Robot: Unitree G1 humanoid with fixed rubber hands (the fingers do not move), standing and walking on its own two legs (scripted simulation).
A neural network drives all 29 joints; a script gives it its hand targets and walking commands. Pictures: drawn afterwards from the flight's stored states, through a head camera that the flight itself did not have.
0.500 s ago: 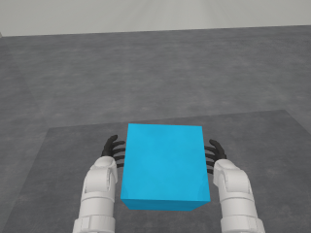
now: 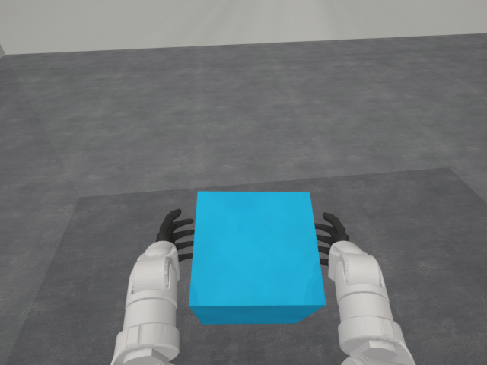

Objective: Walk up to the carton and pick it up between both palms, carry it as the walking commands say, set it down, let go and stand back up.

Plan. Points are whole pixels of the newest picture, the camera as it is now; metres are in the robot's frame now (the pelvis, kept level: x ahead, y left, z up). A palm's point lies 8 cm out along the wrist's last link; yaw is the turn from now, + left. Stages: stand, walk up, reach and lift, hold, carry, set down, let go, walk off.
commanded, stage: set down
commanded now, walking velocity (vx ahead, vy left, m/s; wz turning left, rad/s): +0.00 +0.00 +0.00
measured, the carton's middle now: (251, 263) +0.34 +0.00 -0.05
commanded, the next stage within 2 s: none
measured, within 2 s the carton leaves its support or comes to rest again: neither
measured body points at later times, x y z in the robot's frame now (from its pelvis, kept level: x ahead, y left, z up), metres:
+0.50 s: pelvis +0.02 +0.00 +0.00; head +0.06 +0.00 +0.45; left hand +0.34 +0.15 -0.02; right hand +0.33 -0.16 -0.03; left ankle +0.03 +0.08 -0.73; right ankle +0.05 -0.10 -0.73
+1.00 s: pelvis -0.02 -0.01 -0.05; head +0.17 -0.02 +0.36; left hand +0.36 +0.14 -0.12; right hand +0.35 -0.16 -0.14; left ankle +0.03 +0.08 -0.73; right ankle +0.05 -0.10 -0.73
